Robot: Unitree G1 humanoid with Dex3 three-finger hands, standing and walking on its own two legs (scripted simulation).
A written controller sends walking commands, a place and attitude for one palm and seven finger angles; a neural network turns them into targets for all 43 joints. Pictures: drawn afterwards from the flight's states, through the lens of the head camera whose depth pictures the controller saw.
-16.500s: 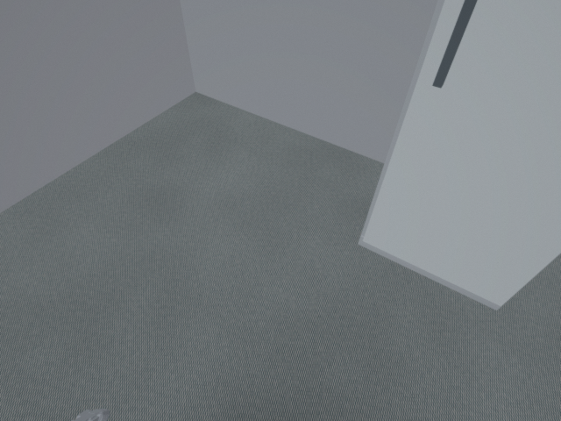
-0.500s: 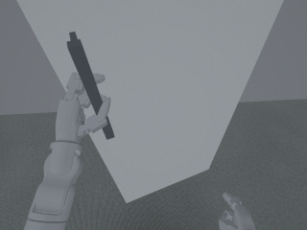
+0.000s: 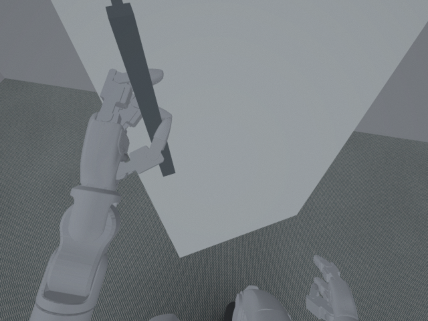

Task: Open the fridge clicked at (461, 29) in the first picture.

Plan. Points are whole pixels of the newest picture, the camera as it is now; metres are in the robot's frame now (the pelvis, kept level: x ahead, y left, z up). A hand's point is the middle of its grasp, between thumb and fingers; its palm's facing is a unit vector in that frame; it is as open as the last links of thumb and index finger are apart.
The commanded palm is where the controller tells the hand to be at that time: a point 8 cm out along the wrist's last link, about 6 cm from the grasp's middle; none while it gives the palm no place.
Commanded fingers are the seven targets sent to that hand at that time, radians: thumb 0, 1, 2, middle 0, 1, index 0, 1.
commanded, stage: walk backward, drawing the door open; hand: left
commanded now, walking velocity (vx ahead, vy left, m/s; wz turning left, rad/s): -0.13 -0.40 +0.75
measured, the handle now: (148, 105) +0.37 +0.08 +0.22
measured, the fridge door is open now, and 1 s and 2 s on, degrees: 32 61 73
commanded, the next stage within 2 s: stop walking and hold the door back in 1.20 s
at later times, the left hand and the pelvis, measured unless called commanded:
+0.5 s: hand (217, 208) +0.23 -0.01 +0.20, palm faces +0.38 -0.90 -0.20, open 7.5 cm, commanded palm +0.18 +0.03 +0.21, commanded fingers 0.00 0.90 0.90 -0.45 -1.40 -0.45 -1.40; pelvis +0.00 -0.23 +0.01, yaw +26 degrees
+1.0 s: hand (324, 277) +0.16 -0.10 +0.20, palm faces +0.82 -0.53 -0.20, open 6.8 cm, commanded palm +0.09 -0.10 +0.20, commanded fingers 0.00 0.90 0.90 -0.45 -1.40 -0.45 -1.40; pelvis +0.08 -0.43 +0.01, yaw +50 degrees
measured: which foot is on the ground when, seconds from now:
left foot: down 0.00-0.20, up 0.22-0.38, down 0.40-0.64, up 0.66-0.90, down 0.92-1.00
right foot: up 0.00-0.18, down 0.20-0.40, up 0.42-0.62, down 0.64-0.92, up 0.94-1.00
